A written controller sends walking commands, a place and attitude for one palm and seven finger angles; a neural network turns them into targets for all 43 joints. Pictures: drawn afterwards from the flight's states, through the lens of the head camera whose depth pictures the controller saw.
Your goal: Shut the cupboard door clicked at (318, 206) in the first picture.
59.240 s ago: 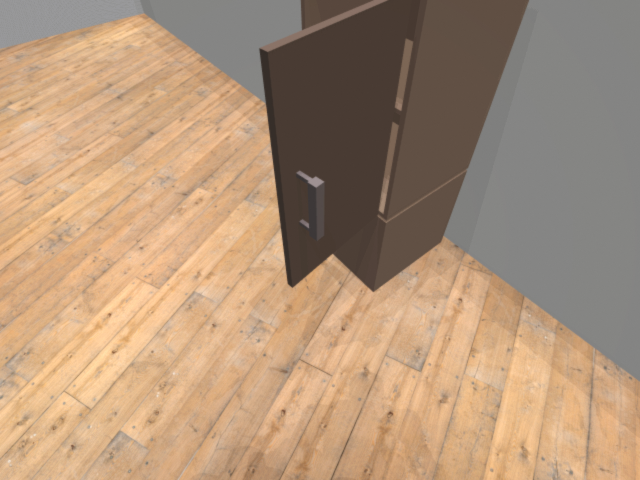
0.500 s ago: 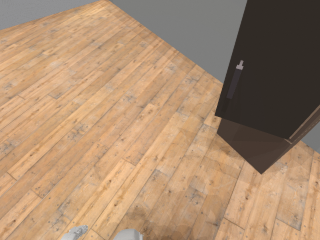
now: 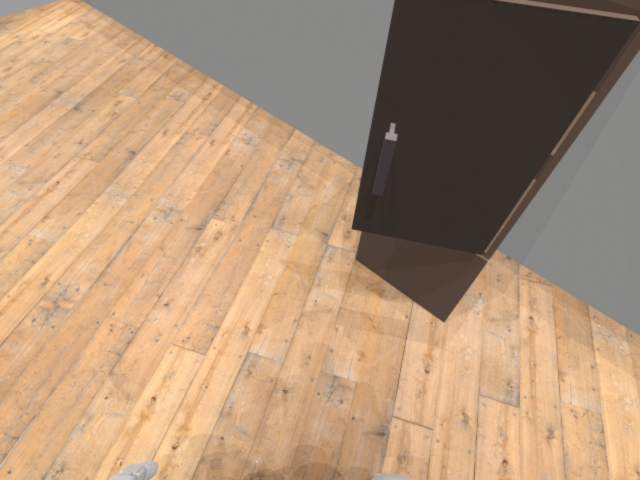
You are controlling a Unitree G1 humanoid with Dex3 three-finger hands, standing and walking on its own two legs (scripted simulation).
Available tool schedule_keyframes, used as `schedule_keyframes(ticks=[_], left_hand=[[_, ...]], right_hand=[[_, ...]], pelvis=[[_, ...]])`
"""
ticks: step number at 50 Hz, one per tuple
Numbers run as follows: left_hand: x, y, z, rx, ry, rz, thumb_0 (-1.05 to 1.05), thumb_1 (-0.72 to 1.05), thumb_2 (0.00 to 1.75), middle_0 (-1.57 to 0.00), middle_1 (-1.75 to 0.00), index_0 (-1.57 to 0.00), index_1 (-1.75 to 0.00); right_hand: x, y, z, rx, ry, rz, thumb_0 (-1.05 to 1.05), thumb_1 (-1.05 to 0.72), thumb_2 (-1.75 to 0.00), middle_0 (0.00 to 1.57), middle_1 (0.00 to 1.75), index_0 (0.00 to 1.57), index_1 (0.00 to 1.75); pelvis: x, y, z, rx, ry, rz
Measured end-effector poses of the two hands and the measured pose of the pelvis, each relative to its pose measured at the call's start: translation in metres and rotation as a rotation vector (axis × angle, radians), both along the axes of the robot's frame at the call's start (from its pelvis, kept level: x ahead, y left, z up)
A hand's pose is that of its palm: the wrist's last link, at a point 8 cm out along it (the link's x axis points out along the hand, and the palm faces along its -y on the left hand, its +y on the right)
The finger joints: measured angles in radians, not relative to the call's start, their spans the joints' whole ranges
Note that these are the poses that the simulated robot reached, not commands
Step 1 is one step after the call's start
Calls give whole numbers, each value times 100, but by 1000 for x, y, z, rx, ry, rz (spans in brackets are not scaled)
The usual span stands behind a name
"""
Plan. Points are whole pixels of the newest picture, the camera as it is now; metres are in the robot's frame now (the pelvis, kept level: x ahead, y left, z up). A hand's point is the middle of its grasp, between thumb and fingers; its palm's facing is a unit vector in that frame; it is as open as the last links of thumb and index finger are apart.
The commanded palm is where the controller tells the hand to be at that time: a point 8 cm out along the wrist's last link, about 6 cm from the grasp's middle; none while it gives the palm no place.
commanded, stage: turn to face it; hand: left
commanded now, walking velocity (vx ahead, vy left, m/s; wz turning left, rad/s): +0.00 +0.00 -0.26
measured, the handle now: (385, 160) +0.72 -0.10 -0.07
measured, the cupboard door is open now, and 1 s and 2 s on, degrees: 29 29 29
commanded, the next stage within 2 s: take the last steps up to it in 0.06 s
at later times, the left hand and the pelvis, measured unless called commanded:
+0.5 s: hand out of the picture +0.11 +0.17 -0.19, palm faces -0.13 -0.98 -0.14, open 7.4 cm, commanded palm none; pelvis +0.05 -0.02 -0.01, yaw -8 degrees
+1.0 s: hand (319, 367) +0.31 +0.01 -0.17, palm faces -0.21 -0.96 -0.19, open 7.3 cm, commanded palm none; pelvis +0.19 -0.14 -0.01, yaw -11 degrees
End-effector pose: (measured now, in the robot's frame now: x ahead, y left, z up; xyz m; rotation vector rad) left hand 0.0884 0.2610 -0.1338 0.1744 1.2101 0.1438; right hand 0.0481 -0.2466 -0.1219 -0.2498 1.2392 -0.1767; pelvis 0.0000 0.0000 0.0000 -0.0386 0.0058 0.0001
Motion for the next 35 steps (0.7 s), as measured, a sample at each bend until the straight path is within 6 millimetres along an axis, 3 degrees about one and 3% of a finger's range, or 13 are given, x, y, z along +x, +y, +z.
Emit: schedule_keyframes(ticks=[5,9,16,23,29,35], left_hand=[[22,-24,1,31,-41,-64,1,91,90,-20,-30,-19,-30],[21,-43,5,43,-37,-90,1,91,90,-20,-30,-20,-30],[5,-56,0,-3,26,-87,1,91,90,-20,-30,-20,-30],[8,-43,-30,-59,113,-93,1,91,90,-20,-30,-20,-30],[57,-49,-19,-72,110,-159,1,91,90,-20,-30,-20,-30],[123,-81,-9,-66,63,-227,1,91,90,-19,-30,-19,-30]], right_hand=[[-30,-21,-23,39,56,-85,1,-90,-90,20,30,20,30],[-41,-36,-33,40,97,-138,1,-91,-90,20,30,20,30],[-26,-37,-17,37,50,-145,1,-91,-90,20,30,20,30],[-3,-25,-8,-23,-38,-150,1,-91,-90,20,30,20,30],[-30,-18,9,-24,56,-224,0,-91,-90,20,30,20,30],[-58,-19,10,25,206,-314,0,-91,-90,20,30,20,30]], pelvis=[[4,-18,-12,31,0,-31],[4,-23,-12,27,-7,-50],[15,-24,-3,32,-5,-69],[40,-14,-14,13,2,-119],[66,-23,2,2,-1,-160],[95,-46,6,0,5,-193]])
